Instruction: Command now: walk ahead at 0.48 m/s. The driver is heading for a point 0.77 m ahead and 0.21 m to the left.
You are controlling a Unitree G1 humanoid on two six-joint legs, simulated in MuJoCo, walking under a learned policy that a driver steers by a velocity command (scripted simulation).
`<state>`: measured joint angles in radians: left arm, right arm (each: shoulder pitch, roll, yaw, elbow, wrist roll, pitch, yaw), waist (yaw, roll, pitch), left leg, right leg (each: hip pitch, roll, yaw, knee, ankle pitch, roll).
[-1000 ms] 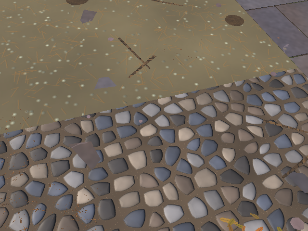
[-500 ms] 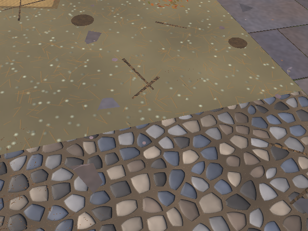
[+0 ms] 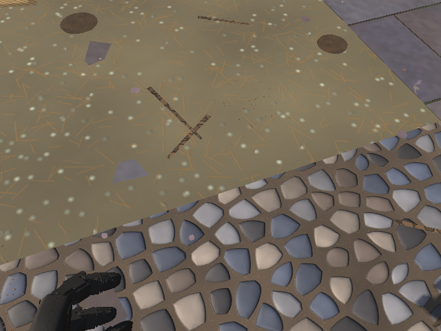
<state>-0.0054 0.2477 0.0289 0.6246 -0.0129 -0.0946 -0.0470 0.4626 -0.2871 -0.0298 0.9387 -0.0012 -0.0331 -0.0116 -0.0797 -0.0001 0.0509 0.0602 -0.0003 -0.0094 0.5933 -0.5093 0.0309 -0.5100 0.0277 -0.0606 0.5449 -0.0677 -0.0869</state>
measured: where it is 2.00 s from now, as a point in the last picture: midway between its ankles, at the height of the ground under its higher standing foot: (196, 211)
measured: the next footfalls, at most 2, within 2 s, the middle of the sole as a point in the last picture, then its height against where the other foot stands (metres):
left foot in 0.48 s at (164, 326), level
right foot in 1.02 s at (236, 229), level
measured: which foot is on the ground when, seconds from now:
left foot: up 0.00-0.46, down 0.48-1.00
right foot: down 0.00-0.50, up 0.52-1.00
